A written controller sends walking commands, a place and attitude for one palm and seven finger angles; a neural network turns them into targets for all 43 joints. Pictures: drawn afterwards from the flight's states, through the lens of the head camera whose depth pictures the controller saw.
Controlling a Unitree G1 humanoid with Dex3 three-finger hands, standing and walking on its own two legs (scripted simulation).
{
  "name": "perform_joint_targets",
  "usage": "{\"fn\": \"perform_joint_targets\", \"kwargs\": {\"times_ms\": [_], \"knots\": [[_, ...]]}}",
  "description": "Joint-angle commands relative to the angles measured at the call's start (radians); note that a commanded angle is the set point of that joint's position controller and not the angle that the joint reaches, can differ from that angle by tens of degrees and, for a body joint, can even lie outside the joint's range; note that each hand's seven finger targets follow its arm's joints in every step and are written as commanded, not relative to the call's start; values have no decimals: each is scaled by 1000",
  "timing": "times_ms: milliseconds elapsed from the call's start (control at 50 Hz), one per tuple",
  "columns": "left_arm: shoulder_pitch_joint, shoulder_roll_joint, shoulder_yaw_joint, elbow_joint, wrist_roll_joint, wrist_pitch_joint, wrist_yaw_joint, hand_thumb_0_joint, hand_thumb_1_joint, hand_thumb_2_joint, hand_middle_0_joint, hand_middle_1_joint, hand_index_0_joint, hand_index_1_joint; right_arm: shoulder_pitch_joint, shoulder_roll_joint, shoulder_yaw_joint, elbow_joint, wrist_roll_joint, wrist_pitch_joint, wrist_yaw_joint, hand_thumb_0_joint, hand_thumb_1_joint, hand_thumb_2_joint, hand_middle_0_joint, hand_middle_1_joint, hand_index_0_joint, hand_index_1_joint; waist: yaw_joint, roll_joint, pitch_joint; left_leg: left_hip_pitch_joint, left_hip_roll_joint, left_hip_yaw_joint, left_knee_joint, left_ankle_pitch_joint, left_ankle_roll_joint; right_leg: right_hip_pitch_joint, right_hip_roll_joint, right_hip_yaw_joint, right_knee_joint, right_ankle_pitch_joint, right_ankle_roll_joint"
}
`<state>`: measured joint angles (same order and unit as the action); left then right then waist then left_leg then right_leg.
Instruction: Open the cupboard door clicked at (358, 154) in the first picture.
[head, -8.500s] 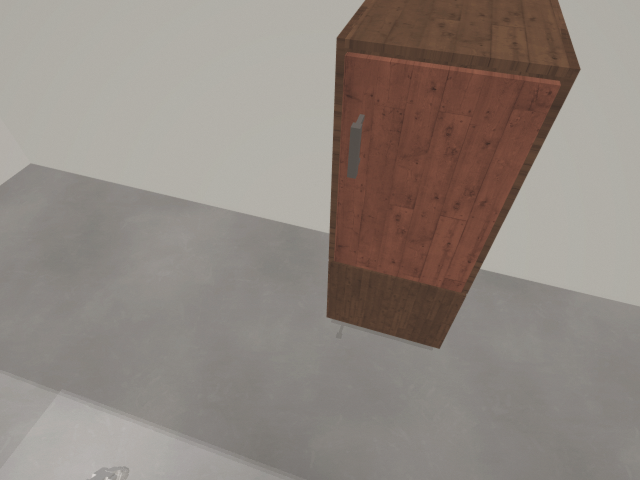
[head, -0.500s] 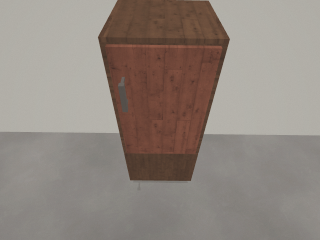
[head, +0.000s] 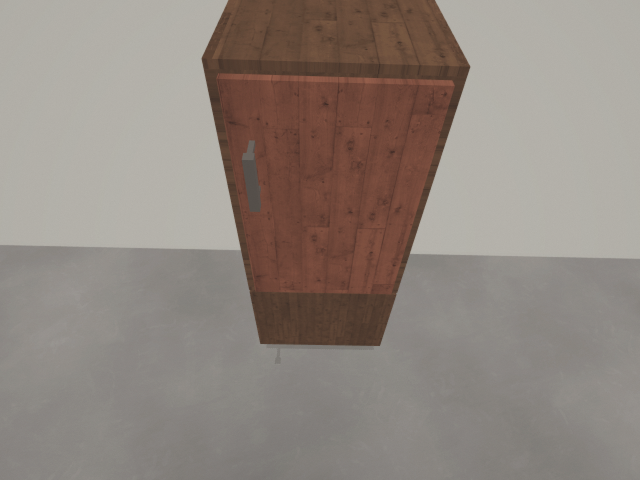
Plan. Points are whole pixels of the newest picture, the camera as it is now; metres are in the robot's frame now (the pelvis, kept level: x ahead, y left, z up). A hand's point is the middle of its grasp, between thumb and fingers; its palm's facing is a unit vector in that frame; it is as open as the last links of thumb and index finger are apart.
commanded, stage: look again from close up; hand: left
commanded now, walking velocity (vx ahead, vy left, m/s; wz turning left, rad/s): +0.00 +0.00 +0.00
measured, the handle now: (253, 176) +0.60 +0.16 +0.01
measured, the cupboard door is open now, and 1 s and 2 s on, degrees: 0 0 0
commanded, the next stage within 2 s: raise the hand with hooked fingers in 0.44 s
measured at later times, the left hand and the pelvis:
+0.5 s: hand out of the picture +0.07 +0.18 -0.17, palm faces -0.02 -0.97 -0.24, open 7.4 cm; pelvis +0.03 -0.01 +0.00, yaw +0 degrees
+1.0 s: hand (175, 449) +0.17 +0.19 -0.07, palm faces +0.13 -0.99 +0.00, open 8.9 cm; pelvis -0.01 -0.04 -0.10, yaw +1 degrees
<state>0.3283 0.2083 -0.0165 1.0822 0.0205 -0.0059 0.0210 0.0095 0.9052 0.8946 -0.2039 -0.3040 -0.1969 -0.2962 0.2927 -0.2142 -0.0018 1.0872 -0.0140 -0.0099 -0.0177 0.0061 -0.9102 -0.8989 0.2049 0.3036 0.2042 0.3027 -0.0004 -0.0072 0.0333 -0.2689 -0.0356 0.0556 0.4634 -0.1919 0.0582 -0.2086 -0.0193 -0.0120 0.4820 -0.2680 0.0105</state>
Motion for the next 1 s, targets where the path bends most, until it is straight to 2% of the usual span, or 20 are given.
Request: {"fn": "perform_joint_targets", "kwargs": {"times_ms": [0,500,520,540,560,580,600,620,640,660,680,720,760,800,840,860,880,900,940,980], "knots": [[5,124,24,-32,-5,-25,9,0,900,900,-200,-300,-200,-300,-11,-130,-18,-47,6,-36,-7,0,-900,-900,200,300,200,300,3,7,-2,33,142,-156,-117,-5,7,-23,-79,89,-95,19,-55],[-74,159,33,-40,-5,-24,8,0,900,900,-200,-300,-200,-300,-98,-149,-15,-28,4,-36,-8,0,-900,-900,200,300,200,300,8,6,-20,97,144,-137,-100,148,-5,14,-92,88,-108,127,-46],[14,89,23,-25,3,-33,53,0,900,900,-200,-300,-200,-300,-114,-111,-11,-89,14,-29,-4,0,-900,-900,200,300,200,300,18,-7,3,56,147,-92,88,233,-39,10,-130,117,-123,366,-19],[-726,457,355,-1487,-160,-242,55,0,877,890,-202,-315,-202,-315,-57,-246,-68,-409,50,-160,-30,0,-900,-900,200,300,200,300,-76,116,-495,311,29,-101,-10,391,-39,47,-20,-7,1,440,-55],[-168,337,272,-1244,-94,-218,58,0,853,880,-203,-330,-203,-330,-129,-170,-36,-403,35,-254,-66,0,-900,-900,200,300,200,300,36,274,-467,444,91,-98,-4,545,-31,-35,16,-25,68,253,-58],[84,79,144,-1119,-161,-117,65,0,830,870,-205,-345,-205,-345,-144,-126,-39,-388,40,-276,-59,0,-900,-900,200,300,200,300,-11,263,-326,308,73,-100,-15,492,-75,-120,24,-84,94,67,-44],[31,-9,124,-1030,-172,-124,48,0,807,860,-207,-360,-207,-360,-91,-118,-51,-374,46,-277,-50,0,-900,-900,200,300,200,300,-56,116,-143,186,74,-104,21,390,-62,-203,24,-89,69,53,-30],[-23,37,179,-1002,-189,-179,21,0,783,850,-208,-375,-208,-375,-110,-157,-78,-415,29,-280,-45,0,-900,-900,200,300,200,300,-55,31,-32,49,58,-113,84,229,-57,-274,30,-102,61,58,-25],[66,61,240,-912,-202,-248,-17,0,760,840,-210,-390,-210,-390,-120,-169,-94,-427,18,-275,-42,0,-900,-900,200,300,200,300,-37,-93,-39,-65,48,-104,143,125,-54,-329,35,-116,92,44,-26],[179,10,231,-829,-226,-327,-74,0,737,830,-212,-405,-212,-405,-139,-161,-94,-456,10,-277,-37,0,-900,-900,200,300,200,300,-10,-188,-49,-167,39,-96,217,73,-51,-392,39,-119,162,25,-25],[259,3,250,-774,-238,-405,-135,0,713,820,-213,-420,-213,-420,-153,-154,-102,-487,17,-285,-25,0,-900,-900,200,300,200,300,29,-168,-76,-241,26,-84,280,62,-57,-412,35,-105,233,36,-32],[266,5,250,-829,-283,-573,-268,0,667,800,-217,-450,-217,-450,-187,-154,-106,-540,11,-297,-3,0,-900,-900,200,300,200,300,60,-149,-208,-354,20,-63,403,32,-64,-475,35,-75,376,43,-37],[195,95,316,-868,-324,-693,-402,0,620,780,-220,-480,-220,-480,-196,-159,-109,-588,23,-315,8,0,-900,-900,200,300,200,300,56,-57,-296,-452,13,-56,509,-12,-65,-517,22,-10,454,21,-40],[148,183,412,-913,-382,-675,-479,0,573,760,-223,-510,-223,-510,-196,-172,-112,-653,37,-307,2,0,-900,-900,200,300,200,300,71,-24,-369,-517,8,-41,567,-61,-57,-494,10,72,461,-57,-34],[79,182,414,-1001,-432,-607,-493,0,527,740,-227,-540,-227,-540,-192,-157,-100,-704,53,-297,-18,0,-900,-900,200,300,200,300,57,-10,-387,-546,12,-36,580,-149,-46,-501,5,120,405,-210,-14],[24,203,429,-1072,-443,-586,-482,0,503,730,-228,-555,-228,-555,-174,-158,-95,-715,54,-292,-31,0,-900,-900,200,300,200,300,41,-3,-393,-542,18,-43,598,-136,-37,-492,4,138,392,-187,-4],[-23,243,455,-1130,-445,-570,-467,0,480,720,-230,-570,-230,-570,-158,-154,-91,-713,51,-285,-40,0,-900,-900,200,300,200,300,36,11,-397,-556,27,-52,612,-142,-36,-498,11,149,396,-203,-2],[-55,247,441,-1206,-430,-563,-449,0,457,710,-232,-585,-232,-585,-136,-150,-87,-713,49,-280,-48,0,-900,-900,200,300,200,300,23,41,-415,-527,38,-59,612,-120,-28,-495,14,142,397,-174,-5],[-99,209,371,-1273,-400,-561,-420,0,410,690,-235,-615,-235,-615,-123,-141,-74,-699,49,-278,-62,0,-900,-900,200,300,200,300,-13,70,-351,-506,47,-71,605,-143,-19,-546,21,133,375,-203,-7],[-161,242,366,-1309,-380,-551,-406,0,363,670,-238,-645,-238,-645,-103,-147,-64,-670,38,-277,-76,0,-900,-900,200,300,200,300,-36,89,-355,-494,55,-89,613,-102,-15,-559,38,102,410,-125,-17]]}}
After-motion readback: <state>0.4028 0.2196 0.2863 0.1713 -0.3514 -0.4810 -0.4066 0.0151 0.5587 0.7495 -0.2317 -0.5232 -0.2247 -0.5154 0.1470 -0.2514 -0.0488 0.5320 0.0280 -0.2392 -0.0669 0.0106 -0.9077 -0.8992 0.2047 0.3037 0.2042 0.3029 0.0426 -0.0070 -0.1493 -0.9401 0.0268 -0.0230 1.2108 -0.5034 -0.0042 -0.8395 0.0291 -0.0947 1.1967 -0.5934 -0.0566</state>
